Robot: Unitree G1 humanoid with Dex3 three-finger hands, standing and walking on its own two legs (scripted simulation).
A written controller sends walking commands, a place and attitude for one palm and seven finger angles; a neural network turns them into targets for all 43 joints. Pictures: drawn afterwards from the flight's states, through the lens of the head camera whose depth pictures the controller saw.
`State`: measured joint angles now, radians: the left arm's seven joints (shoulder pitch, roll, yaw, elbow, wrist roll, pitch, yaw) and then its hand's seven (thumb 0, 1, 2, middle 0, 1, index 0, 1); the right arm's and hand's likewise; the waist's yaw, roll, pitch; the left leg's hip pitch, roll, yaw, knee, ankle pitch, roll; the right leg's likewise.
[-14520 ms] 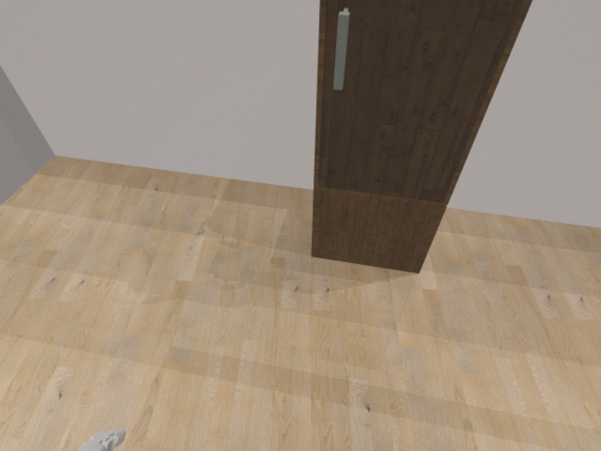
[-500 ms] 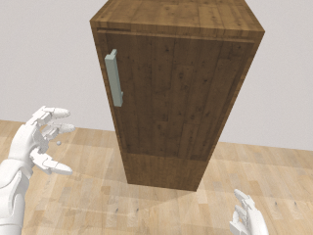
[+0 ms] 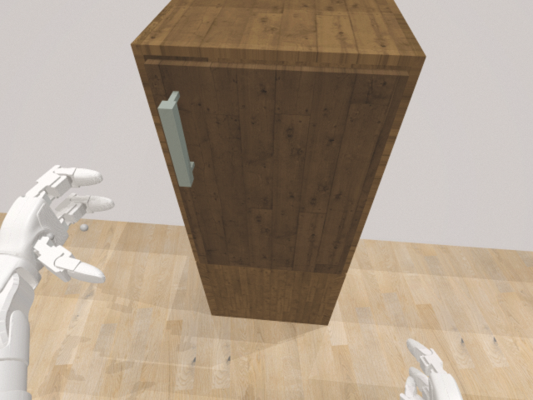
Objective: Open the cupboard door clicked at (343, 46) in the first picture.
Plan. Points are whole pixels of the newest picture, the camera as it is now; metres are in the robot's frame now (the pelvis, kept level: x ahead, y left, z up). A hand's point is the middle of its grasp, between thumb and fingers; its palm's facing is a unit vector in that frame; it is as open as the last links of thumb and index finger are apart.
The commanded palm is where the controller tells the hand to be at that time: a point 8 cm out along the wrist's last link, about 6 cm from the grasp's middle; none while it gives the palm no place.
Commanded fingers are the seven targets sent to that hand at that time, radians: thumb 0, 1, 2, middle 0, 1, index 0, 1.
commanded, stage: raise the hand with hooked fingers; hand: left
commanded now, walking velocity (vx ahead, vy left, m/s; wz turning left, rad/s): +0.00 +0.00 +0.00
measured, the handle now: (181, 141) +0.51 +0.20 +0.12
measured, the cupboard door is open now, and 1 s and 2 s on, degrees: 0 0 0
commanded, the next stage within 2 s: move the hooked fingers beside the handle in 0.22 s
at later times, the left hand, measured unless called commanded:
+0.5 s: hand (99, 216) +0.31 +0.26 +0.14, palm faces +0.09 -0.99 -0.05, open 14.0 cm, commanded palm +0.28 +0.30 +0.14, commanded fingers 0.00 -0.50 0.30 -0.30 -1.20 -0.30 -1.20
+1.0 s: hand (107, 191) +0.36 +0.27 +0.14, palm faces +0.05 -1.00 -0.03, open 14.0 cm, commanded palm +0.33 +0.31 +0.14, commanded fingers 0.00 -0.50 0.30 -0.30 -1.20 -0.30 -1.20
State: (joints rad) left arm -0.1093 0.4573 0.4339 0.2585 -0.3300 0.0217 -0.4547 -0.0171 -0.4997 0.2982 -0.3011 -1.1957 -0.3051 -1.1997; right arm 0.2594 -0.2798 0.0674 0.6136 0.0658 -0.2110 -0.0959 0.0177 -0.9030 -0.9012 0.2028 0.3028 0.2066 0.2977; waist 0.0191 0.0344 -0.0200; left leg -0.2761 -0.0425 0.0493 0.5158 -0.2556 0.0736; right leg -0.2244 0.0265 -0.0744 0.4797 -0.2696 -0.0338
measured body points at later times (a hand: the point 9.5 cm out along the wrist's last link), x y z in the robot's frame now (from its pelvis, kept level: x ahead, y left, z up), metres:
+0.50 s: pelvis +0.00 -0.03 +0.00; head +0.00 -0.04 +0.45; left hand +0.30 +0.31 +0.15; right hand +0.18 -0.27 -0.08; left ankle +0.01 +0.07 -0.74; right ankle -0.01 -0.10 -0.74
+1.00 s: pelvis +0.00 -0.01 +0.00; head +0.01 -0.02 +0.44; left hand +0.35 +0.32 +0.14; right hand +0.12 -0.28 -0.10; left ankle +0.01 +0.07 -0.74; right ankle -0.01 -0.10 -0.74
